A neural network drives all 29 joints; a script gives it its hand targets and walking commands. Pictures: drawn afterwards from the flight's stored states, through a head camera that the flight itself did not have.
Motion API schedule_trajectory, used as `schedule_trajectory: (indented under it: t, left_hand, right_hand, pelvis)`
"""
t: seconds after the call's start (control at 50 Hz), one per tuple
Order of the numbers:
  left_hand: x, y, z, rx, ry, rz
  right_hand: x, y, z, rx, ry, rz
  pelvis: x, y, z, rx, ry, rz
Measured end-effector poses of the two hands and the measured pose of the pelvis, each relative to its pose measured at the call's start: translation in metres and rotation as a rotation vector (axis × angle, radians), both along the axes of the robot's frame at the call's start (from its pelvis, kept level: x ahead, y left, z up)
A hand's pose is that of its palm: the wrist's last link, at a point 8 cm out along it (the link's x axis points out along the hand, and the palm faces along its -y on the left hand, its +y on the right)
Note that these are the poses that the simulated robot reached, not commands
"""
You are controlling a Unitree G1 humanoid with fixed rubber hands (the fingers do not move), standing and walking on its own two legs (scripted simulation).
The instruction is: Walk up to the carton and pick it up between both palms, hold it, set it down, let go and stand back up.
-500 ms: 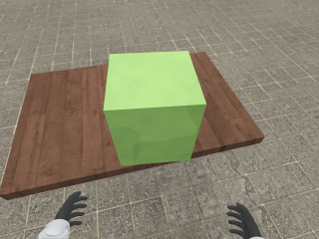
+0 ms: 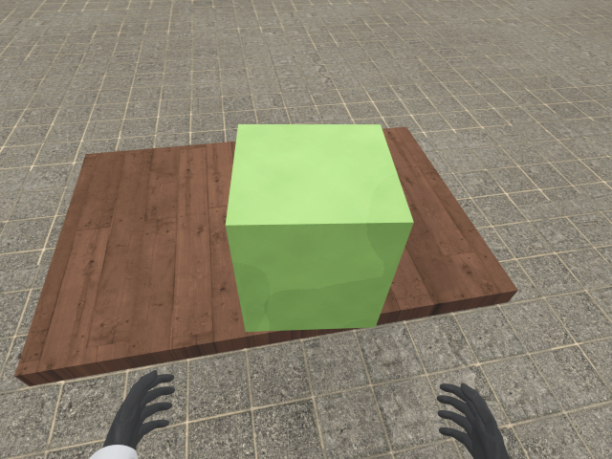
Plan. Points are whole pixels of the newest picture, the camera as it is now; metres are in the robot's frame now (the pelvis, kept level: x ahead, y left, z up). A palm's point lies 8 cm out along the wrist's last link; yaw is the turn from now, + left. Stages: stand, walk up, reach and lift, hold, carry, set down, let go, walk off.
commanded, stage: reach and lift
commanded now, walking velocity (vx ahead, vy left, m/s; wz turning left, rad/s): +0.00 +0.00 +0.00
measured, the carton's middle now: (310, 231) +0.42 +0.00 +0.05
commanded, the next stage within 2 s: none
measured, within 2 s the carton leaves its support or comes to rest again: neither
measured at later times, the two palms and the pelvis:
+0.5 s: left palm (125, 398) +0.19 +0.22 +0.01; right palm (483, 397) +0.19 -0.21 +0.01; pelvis +0.00 +0.00 +0.00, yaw +1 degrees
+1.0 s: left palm (125, 326) +0.25 +0.22 +0.07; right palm (475, 321) +0.26 -0.20 +0.06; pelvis +0.00 -0.01 +0.00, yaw +2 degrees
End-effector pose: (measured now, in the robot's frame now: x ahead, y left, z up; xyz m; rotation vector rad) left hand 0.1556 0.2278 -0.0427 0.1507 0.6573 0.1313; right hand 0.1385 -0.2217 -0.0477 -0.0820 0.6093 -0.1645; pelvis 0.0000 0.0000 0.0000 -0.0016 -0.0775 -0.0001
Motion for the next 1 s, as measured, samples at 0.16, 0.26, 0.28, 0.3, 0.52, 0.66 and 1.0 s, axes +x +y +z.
schedule_trajectory:
  t: [0.16,0.26,0.28,0.3,0.52,0.66,1.0]
  left_hand:
    - [-0.001,-0.002,0.016,-0.024,-0.083,0.016]
    - [0.009,-0.005,0.027,-0.044,-0.139,0.02]
    - [0.011,-0.006,0.03,-0.047,-0.151,0.02]
    - [0.014,-0.006,0.032,-0.051,-0.163,0.021]
    - [0.031,-0.009,0.058,-0.084,-0.276,0.036]
    - [0.038,-0.009,0.073,-0.101,-0.341,0.039]
    - [0.092,-0.009,0.117,-0.113,-0.389,0.008]
  right_hand:
    - [0.003,0.004,0.015,0.013,-0.062,-0.002]
    - [0.013,0.005,0.027,0.021,-0.111,0.001]
    - [0.015,0.006,0.03,0.023,-0.123,0.003]
    - [0.018,0.006,0.032,0.025,-0.134,0.005]
    - [0.051,0.012,0.061,0.052,-0.251,0.036]
    - [0.07,0.017,0.078,0.072,-0.319,0.053]
    - [0.123,0.018,0.112,0.103,-0.384,0.049]
  pelvis:
    - [-0.004,0.001,0.0,0.001,0.006,0.001]
    - [-0.007,0.001,0.0,0.003,0.013,-0.001]
    - [-0.007,0.001,0.0,0.003,0.014,-0.001]
    - [-0.007,0.001,0.0,0.003,0.015,-0.001]
    - [-0.004,-0.003,0.0,0.002,0.022,0.011]
    - [0.0,-0.006,0.0,0.0,0.026,0.023]
    - [0.003,-0.009,0.0,-0.002,0.027,0.027]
